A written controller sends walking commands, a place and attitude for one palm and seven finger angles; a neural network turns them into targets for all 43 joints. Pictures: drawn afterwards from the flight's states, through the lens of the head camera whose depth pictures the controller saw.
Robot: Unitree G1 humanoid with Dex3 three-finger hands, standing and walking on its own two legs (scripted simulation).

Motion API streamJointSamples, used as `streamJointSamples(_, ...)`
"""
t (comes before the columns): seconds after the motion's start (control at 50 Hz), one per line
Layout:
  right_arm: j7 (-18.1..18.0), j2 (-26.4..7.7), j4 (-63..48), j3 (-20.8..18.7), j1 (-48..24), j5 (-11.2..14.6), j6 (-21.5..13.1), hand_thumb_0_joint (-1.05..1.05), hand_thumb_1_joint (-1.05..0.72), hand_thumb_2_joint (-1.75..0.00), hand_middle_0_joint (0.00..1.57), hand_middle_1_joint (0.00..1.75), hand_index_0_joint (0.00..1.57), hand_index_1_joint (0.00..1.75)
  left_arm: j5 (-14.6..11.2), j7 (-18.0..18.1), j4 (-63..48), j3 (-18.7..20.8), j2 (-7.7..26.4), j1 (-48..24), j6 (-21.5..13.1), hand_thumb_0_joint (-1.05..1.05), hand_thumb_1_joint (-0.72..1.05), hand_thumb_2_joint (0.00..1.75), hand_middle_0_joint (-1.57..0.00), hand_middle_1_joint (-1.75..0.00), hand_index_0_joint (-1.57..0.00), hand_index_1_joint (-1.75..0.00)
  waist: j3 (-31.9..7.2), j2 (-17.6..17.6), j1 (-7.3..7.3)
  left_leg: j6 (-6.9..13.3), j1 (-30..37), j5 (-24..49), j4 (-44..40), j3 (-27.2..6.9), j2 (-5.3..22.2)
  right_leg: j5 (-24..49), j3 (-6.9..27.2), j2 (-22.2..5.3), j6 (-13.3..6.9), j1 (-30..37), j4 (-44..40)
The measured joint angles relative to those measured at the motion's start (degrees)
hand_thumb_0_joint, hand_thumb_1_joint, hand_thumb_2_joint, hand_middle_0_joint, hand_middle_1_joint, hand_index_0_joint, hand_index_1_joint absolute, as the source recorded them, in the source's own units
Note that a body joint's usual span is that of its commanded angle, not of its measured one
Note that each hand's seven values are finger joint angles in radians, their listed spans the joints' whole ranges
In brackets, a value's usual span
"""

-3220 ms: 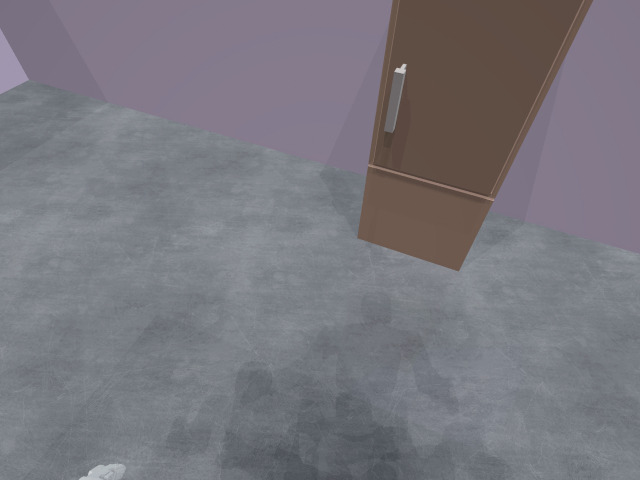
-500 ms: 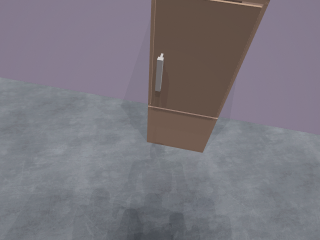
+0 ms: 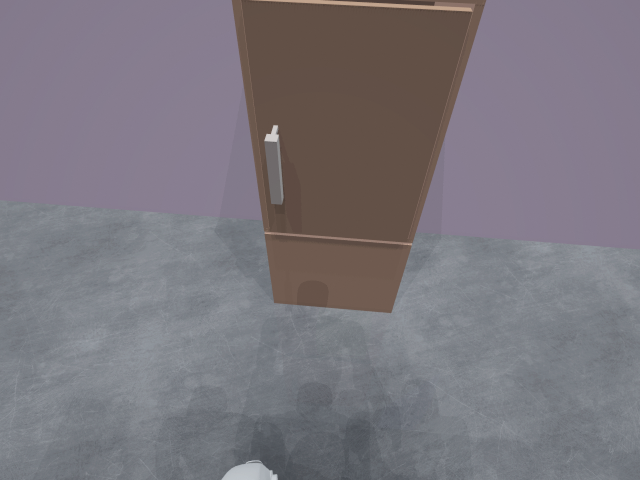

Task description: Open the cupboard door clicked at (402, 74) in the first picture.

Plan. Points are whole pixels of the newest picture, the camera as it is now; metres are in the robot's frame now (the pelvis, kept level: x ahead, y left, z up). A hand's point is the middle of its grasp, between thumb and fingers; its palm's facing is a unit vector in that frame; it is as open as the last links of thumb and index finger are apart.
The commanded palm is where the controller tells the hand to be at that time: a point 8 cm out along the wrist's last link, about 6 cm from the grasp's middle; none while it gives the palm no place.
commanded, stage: take the last steps up to it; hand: left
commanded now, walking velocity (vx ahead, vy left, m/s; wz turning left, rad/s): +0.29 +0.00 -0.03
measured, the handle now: (276, 165) +0.76 +0.16 -0.09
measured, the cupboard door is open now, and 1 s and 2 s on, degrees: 0 0 0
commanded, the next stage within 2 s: come to a stop and stand still in 0.40 s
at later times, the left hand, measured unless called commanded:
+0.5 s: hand (206, 406) +0.25 +0.20 -0.16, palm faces -0.03 -0.98 -0.20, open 7.4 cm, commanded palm none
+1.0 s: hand (191, 404) +0.26 +0.24 -0.19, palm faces +0.06 -0.98 -0.19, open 7.3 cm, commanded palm none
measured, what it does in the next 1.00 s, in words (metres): walks ahead: left foot, then right foot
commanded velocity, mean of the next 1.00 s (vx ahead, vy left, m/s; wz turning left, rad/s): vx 0.02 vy -0.01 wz -0.01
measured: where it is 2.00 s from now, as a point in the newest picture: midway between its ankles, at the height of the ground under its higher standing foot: outside the picture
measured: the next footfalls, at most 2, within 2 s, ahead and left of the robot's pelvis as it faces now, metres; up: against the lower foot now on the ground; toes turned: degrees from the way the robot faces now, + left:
left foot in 0.12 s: +0.15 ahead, +0.13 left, +0.00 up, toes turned +9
right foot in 0.56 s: +0.28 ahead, -0.10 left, +0.00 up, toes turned -10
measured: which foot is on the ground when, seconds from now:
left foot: up 0.00-0.10, down 0.12-0.56, up 0.58-0.92, down 0.94-1.00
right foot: down 0.00-0.12, up 0.14-0.54, down 0.56-0.96, up 0.98-1.00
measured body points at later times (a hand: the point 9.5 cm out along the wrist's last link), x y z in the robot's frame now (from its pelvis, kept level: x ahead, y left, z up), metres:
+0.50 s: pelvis +0.16 +0.02 +0.00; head +0.18 +0.02 +0.45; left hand +0.25 +0.25 -0.15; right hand +0.10 -0.18 -0.16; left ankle +0.12 +0.13 -0.74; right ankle +0.23 -0.10 -0.72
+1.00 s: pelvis +0.20 +0.05 -0.01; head +0.23 +0.07 +0.43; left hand +0.26 +0.29 -0.18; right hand +0.27 -0.21 -0.14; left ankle +0.21 +0.14 -0.74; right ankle +0.24 -0.09 -0.73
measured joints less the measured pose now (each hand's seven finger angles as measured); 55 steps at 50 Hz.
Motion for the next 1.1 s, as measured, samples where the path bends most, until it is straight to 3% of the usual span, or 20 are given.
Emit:
streamJointSamples(0.1,0.0,0.9,-1.3,0.3,-2.1,0.2,-1.7,0.0,-0.92,-0.9,0.2,0.3,0.2,0.3,0.0,0.0,1.8,0.6,0.3,1.8,0.4,0.0,0.91,0.9,-0.2,-0.3,-0.2,-0.3,0.9,-1.6,0.88,1.5,4.8,2.2,-11.9,1.3,-1.1,-4.7,0.3,-0.9,1.9,1.9,3.1)
streamJointSamples(0.12,-0.1,0.9,-1.8,0.4,-2.3,0.0,-2.5,0.0,-0.92,-0.9,0.2,0.3,0.2,0.3,-0.2,-0.1,1.9,0.7,0.3,2.2,0.5,0.0,0.91,0.9,-0.2,-0.3,-0.2,-0.3,1.0,-1.8,0.88,2.3,6.3,3.6,-14.3,1.5,-1.5,-6.9,0.6,-1.2,1.9,0.9,6.8)
streamJointSamples(0.16,-0.8,1.5,-2.3,0.6,-3.1,-0.4,-3.7,0.0,-0.92,-0.9,0.2,0.3,0.2,0.3,-0.4,-0.3,2.3,1.0,0.8,1.4,1.5,0.0,0.91,0.9,-0.2,-0.3,-0.2,-0.3,1.9,-3.0,0.66,4.1,6.3,2.9,-11.4,2.8,-2.1,-10.3,1.9,-2.3,0.6,-4.9,21.7)
streamJointSamples(0.2,-1.5,2.2,-2.5,0.7,-2.8,-0.2,-4.1,0.0,-0.92,-0.9,0.2,0.3,0.2,0.3,-0.4,-0.5,2.2,1.2,1.6,0.1,2.3,0.01,0.91,0.9,-0.2,-0.3,-0.2,-0.3,1.9,-3.5,0.2,4.8,8.2,1.3,-11.9,4.0,-2.5,-9.5,2.7,-2.3,-0.5,-11.9,36.5)
streamJointSamples(0.26,-2.6,2.2,-1.9,0.4,-1.0,0.0,-4.5,-0.01,-0.94,-0.9,0.21,0.3,0.2,0.3,0.1,-0.8,0.7,1.9,3.0,-3.1,2.6,0.01,0.91,0.9,-0.2,-0.3,-0.19,-0.3,1.4,-3.8,-0.56,4.8,12.3,2.4,-17.3,4.7,-3.6,-4.2,1.8,-3.5,-0.5,-19.8,43.9)
streamJointSamples(0.34,-2.6,2.3,0.4,1.0,2.4,0.0,-4.3,-0.01,-0.94,-0.9,0.2,0.3,0.2,0.3,0.1,-0.9,-2.7,2.4,4.0,-7.4,2.4,0.01,0.91,0.9,-0.2,-0.3,-0.19,-0.3,0.5,-3.3,-0.58,4.8,17.2,3.7,-24.0,4.8,-4.7,-0.2,0.9,-5.0,0.5,-24.5,37.1)
streamJointSamples(0.42,-2.3,3.0,2.2,1.2,5.1,-0.1,-3.6,-0.01,-0.93,-0.9,0.2,0.3,0.2,0.3,0.1,-0.7,-4.8,2.5,4.4,-11.0,2.5,0.01,0.92,0.9,-0.2,-0.29,-0.19,-0.3,0.5,-2.7,-1.32,4.1,20.9,3.0,-26.7,4.8,-5.2,2.1,0.6,-5.8,1.1,-24.7,26.8)
streamJointSamples(0.5,-2.0,3.5,3.3,1.0,6.9,-0.4,-2.8,0.0,-0.92,-0.9,0.2,0.3,0.2,0.3,0.1,-0.8,-5.9,2.3,4.0,-13.4,2.5,0.0,0.92,0.9,-0.2,-0.29,-0.19,-0.3,1.1,-1.4,-2.54,2.7,23.1,-0.2,-25.2,4.8,-4.7,3.0,-0.3,-5.2,0.9,-21.9,18.3)
streamJointSamples(0.56,-2.0,3.6,4.1,1.1,8.3,-0.1,-2.3,0.0,-0.91,-0.9,0.2,0.3,0.2,0.3,0.2,-0.7,-6.1,1.9,3.4,-14.0,1.2,0.0,0.92,0.9,-0.2,-0.29,-0.19,-0.3,1.3,-0.5,-2.77,1.2,22.8,-5.2,-19.2,4.6,-3.5,8.1,-1.3,-3.9,0.0,-17.5,11.3)
streamJointSamples(0.6,-2.2,3.1,4.6,1.4,7.7,0.5,-1.5,0.0,-0.91,-0.9,0.2,0.3,0.2,0.3,-0.1,-0.1,-5.6,1.2,2.2,-14.5,0.3,0.0,0.92,0.9,-0.2,-0.3,-0.19,-0.3,2.0,1.7,-3.18,1.2,20.0,-10.2,-11.6,1.6,-2.4,5.8,-2.7,-2.7,-1.1,-17.0,13.1)
streamJointSamples(0.66,-2.9,3.0,4.2,1.5,5.6,1.2,-0.2,0.0,-0.91,-0.9,0.2,0.3,0.2,0.3,-0.4,0.8,-5.1,0.4,0.8,-15.1,0.5,0.0,0.92,0.9,-0.2,-0.3,-0.19,-0.3,2.4,2.0,-3.03,0.8,15.1,-14.3,-3.2,-1.7,-3.3,4.2,-3.5,-2.3,-1.8,-15.4,11.8)
streamJointSamples(0.82,-3.1,0.7,-0.3,0.0,-2.4,0.8,2.4,0.01,-0.93,-0.9,0.2,0.3,0.2,0.3,0.0,1.8,-7.0,1.5,1.6,-16.8,3.4,-0.01,0.93,0.9,-0.2,-0.3,-0.2,-0.3,4.2,0.7,-0.74,-0.6,5.8,-11.2,3.7,-3.8,-4.9,6.0,-4.0,-3.3,-0.9,-14.2,8.6)
streamJointSamples(0.88,-2.7,-0.7,-2.5,-0.4,-4.5,0.8,2.2,0.01,-0.93,-0.9,0.2,0.3,0.2,0.3,0.2,1.7,-7.4,1.8,2.7,-16.2,4.2,-0.01,0.93,0.9,-0.2,-0.3,-0.2,-0.3,4.5,-0.3,-0.33,-0.6,6.1,-9.2,0.1,-3.6,-4.9,6.4,-3.7,-3.9,-0.1,-14.7,8.9)
streamJointSamples(0.94,-2.4,-1.4,-4.3,-0.2,-5.0,0.7,1.0,0.0,-0.93,-0.9,0.2,0.3,0.2,0.3,0.1,1.5,-7.3,2.2,4.2,-14.8,4.9,0.0,0.92,0.9,-0.2,-0.3,-0.2,-0.3,3.9,-1.3,-0.31,-0.2,10.5,-1.6,-11.2,-2.9,-4.4,5.7,-3.5,-4.3,1.2,-16.0,11.3)
streamJointSamples(0.96,-2.4,-1.4,-4.6,-0.1,-4.9,0.6,0.4,0.0,-0.93,-0.9,0.2,0.3,0.2,0.3,-0.2,1.4,-7.2,2.2,4.7,-14.3,5.2,0.0,0.92,0.9,-0.2,-0.3,-0.2,-0.3,3.5,-1.8,-0.35,1.0,11.3,-1.0,-13.3,-2.7,-4.6,5.0,-3.4,-4.6,1.7,-16.8,12.7)
streamJointSamples(1.02,-2.6,-0.2,-4.6,0.9,-4.3,-0.1,-0.1,0.0,-0.92,-0.9,0.2,0.3,0.2,0.3,-0.4,1.2,-6.5,2.5,6.1,-12.9,6.2,0.0,0.91,0.9,-0.2,-0.3,-0.2,-0.3,2.8,-3.6,0.09,4.3,11.9,-0.4,-14.2,-1.8,-5.5,-4.7,1.3,-3.2,2.1,-19.2,21.0)
streamJointSamples(1.1,-3.2,1.7,-3.5,2.3,-3.5,0.0,-0.2,0.0,-0.91,-0.9,0.2,0.3,0.2,0.3,-0.3,0.3,-4.7,2.8,7.2,-10.3,6.1,0.0,0.91,0.9,-0.2,-0.3,-0.19,-0.3,1.3,-4.4,0.54,5.0,14.9,3.3,-21.2,-1.3,-5.7,-3.7,5.4,-1.2,2.8,-20.5,31.8)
